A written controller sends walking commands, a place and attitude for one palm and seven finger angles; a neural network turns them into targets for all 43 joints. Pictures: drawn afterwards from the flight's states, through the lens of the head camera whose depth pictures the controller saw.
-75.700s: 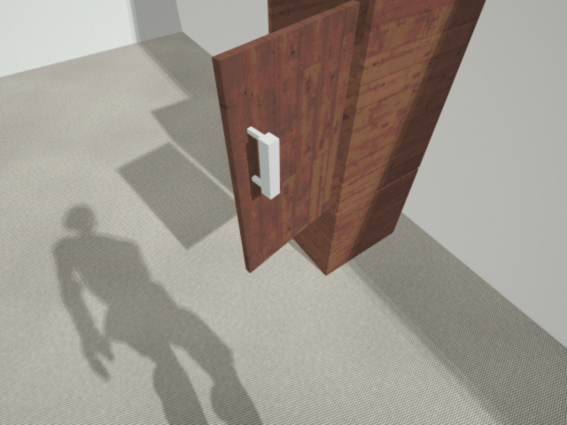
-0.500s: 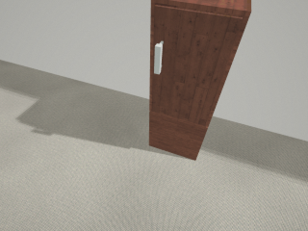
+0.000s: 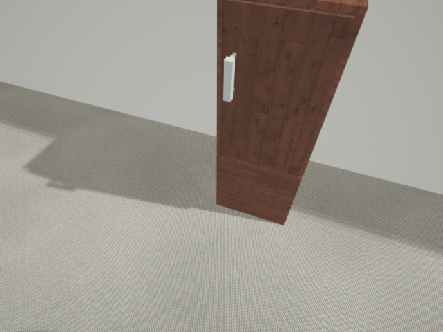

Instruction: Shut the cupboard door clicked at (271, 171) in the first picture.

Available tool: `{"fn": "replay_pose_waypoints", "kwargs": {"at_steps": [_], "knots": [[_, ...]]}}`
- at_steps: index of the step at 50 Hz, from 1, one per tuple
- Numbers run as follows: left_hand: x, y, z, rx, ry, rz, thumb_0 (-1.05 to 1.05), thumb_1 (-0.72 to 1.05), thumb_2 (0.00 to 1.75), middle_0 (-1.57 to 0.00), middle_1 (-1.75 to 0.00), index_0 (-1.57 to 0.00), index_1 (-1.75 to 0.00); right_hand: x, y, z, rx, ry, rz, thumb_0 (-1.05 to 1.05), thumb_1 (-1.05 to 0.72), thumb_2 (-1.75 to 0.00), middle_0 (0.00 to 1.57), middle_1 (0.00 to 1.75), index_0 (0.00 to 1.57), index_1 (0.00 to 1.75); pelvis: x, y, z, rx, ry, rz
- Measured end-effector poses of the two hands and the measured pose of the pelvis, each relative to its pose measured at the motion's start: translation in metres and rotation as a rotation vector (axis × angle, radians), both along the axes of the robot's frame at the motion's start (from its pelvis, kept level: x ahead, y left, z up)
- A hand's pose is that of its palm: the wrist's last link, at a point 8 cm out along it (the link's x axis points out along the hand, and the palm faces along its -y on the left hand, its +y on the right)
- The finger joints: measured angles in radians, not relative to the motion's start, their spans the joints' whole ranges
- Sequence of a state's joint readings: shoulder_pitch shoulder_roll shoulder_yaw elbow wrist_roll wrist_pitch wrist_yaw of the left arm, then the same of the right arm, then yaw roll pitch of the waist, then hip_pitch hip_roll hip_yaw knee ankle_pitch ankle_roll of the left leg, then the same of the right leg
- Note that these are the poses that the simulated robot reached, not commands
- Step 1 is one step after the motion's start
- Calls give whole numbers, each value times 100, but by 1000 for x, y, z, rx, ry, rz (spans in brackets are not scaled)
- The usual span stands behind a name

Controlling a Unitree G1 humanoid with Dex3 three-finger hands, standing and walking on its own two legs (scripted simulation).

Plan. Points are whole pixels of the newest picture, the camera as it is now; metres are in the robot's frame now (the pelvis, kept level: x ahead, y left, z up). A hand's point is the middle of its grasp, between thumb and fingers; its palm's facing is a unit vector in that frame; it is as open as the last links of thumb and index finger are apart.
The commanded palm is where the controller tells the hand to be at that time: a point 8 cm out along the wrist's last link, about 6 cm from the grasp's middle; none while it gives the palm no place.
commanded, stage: look to check the result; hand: left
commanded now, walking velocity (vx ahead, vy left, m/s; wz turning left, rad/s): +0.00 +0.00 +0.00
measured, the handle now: (230, 76) +0.82 +0.01 +0.04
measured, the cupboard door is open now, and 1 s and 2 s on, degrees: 0 0 0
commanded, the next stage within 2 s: stand and wait in 0.02 s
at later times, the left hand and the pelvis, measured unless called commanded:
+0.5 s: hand out of the picture -0.03 +0.16 -0.18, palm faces +0.03 -0.99 -0.16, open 7.4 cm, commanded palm none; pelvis +0.01 +0.00 +0.00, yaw +0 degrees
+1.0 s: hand out of the picture -0.03 +0.15 -0.18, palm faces +0.04 -0.99 -0.15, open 7.4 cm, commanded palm none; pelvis +0.02 +0.01 +0.00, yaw +0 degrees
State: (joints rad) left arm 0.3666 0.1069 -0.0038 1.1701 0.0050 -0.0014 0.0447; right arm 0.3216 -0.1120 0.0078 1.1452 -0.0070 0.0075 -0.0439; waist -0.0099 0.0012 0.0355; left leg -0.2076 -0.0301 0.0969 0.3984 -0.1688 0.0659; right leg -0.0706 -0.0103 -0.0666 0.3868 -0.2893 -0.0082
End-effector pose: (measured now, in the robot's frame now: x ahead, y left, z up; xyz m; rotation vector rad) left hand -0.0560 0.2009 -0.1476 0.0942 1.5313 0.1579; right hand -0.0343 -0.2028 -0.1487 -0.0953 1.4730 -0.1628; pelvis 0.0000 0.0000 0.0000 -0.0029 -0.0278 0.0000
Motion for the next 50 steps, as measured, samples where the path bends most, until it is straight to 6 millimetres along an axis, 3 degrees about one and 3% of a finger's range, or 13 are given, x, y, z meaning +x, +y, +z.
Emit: {"fn": "replay_pose_waypoints", "kwargs": {"at_steps": [20,50], "knots": [[21,3,-1,-4,-23,-12,1,91,90,-20,-30,-19,-30,17,1,1,-9,-21,1,0,-91,-90,20,30,20,30,11,4,0,3,1,-6],[22,3,-1,-9,-6,-6,1,91,90,-20,-30,-19,-30,22,1,2,-15,-11,6,0,-91,-90,20,30,20,30,18,5,0,4,-1,-3]]}}
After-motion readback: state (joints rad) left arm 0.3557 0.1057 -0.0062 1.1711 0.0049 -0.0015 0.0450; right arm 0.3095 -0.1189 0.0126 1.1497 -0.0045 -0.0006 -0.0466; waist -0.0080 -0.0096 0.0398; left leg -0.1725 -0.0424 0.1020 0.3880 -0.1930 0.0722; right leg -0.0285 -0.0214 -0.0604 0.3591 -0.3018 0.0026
